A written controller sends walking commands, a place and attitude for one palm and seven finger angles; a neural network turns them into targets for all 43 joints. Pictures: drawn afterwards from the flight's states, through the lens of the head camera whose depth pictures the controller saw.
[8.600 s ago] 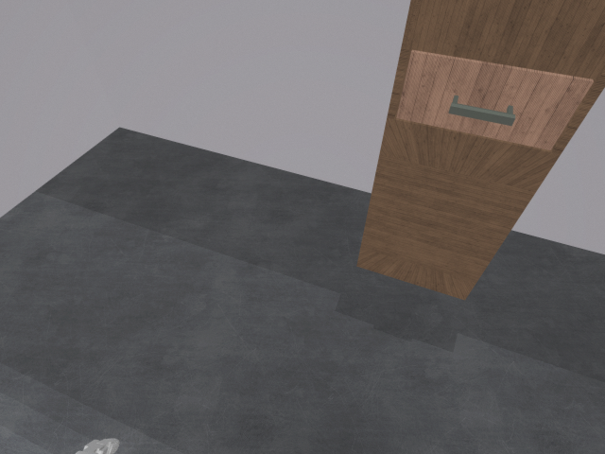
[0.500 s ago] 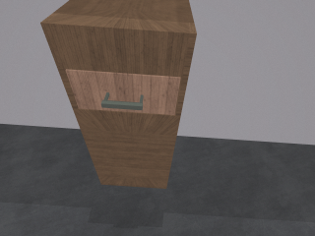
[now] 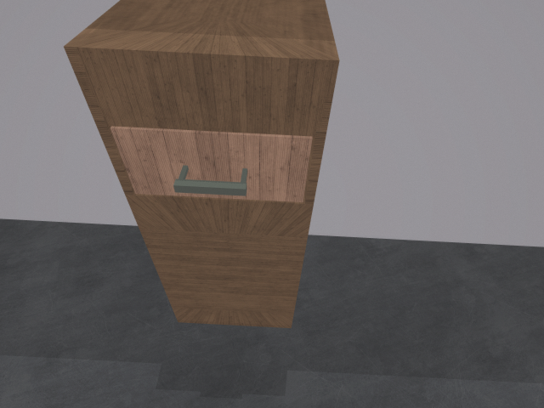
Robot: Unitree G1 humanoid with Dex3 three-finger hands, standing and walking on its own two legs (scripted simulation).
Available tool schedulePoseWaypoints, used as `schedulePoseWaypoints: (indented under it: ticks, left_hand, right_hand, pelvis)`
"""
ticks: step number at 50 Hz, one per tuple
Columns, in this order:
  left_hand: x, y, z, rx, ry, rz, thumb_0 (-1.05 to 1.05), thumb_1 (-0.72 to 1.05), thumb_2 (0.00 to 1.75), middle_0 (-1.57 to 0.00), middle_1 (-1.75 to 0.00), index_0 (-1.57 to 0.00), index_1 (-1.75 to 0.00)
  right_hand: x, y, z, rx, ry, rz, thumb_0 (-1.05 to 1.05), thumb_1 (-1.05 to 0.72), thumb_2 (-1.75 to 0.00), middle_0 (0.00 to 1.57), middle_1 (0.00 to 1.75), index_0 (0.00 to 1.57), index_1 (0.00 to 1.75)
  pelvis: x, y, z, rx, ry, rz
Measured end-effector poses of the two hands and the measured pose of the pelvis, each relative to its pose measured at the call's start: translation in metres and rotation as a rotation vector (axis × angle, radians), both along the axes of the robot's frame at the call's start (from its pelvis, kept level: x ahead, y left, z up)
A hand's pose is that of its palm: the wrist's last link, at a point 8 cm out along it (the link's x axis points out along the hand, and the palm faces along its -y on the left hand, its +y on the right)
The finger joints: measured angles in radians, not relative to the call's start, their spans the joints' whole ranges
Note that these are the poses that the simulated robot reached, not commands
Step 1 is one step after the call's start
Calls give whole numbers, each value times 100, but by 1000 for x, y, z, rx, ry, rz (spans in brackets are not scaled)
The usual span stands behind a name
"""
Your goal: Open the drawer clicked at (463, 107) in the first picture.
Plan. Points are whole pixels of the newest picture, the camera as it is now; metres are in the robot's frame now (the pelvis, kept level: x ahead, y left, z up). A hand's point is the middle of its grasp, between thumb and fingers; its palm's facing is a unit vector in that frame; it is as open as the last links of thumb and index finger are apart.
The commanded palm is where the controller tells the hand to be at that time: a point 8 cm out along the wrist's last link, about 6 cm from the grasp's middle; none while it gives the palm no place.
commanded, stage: look again from close up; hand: left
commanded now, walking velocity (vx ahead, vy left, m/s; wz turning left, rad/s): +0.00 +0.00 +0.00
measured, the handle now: (212, 179) +0.53 +0.16 +0.02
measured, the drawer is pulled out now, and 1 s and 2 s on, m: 0.00 0.00 0.00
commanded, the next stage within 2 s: raise the hand with hooked fingers in 0.34 s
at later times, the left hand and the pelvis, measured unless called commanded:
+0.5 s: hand out of the picture +0.01 +0.15 -0.17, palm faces -0.07 -0.98 -0.21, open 7.3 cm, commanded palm +0.12 +0.19 -0.06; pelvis +0.02 +0.00 +0.00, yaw +0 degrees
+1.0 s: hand (147, 373) +0.18 +0.20 -0.04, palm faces +0.00 -0.12 -0.99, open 9.3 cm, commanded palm +0.18 +0.19 +0.03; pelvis +0.04 -0.04 -0.04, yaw +2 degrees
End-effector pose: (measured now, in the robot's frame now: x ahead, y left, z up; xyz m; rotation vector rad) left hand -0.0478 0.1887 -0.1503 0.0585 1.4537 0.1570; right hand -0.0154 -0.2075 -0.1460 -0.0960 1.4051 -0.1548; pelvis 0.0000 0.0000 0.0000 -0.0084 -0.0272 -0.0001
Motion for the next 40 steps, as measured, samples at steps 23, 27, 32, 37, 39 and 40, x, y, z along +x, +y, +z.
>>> schedulePoseWaypoints:
  ticks: [23,27,32,37,39,40]
  left_hand:
    - [36,0,-2,-3,-31,-28,0,91,90,-20,-30,-20,-30]
    - [81,35,36,227,-234,-208,8,96,89,-21,-31,-20,-31]
    - [178,45,118,590,-677,-485,7,90,87,-21,-34,-20,-35]
    - [248,7,169,904,-1009,-777,4,78,83,-21,-40,-20,-41]
    - [253,-10,169,929,-1058,-848,3,73,81,-21,-43,-21,-43]
    - [251,-17,166,930,-1067,-877,2,70,80,-22,-44,-21,-45]
  right_hand:
    - [6,6,2,9,31,-6,1,-91,-90,20,30,20,30]
    - [31,-13,10,-63,-194,-2,4,-94,-90,20,30,20,30]
    - [102,-45,15,-112,-522,93,4,-93,-90,20,30,20,30]
    - [191,-60,39,-121,-709,171,3,-92,-90,20,30,20,30]
    - [223,-59,54,-104,-745,193,2,-92,-90,20,30,20,30]
    - [237,-57,62,-94,-760,212,2,-92,-90,19,29,20,30]
  pelvis:
    - [18,-1,1,-5,3,-2]
    - [20,-3,-4,16,15,10]
    - [18,-1,-17,29,39,66]
    - [18,-6,-25,23,90,33]
    - [21,-11,-27,30,106,10]
    - [22,-14,-27,33,113,3]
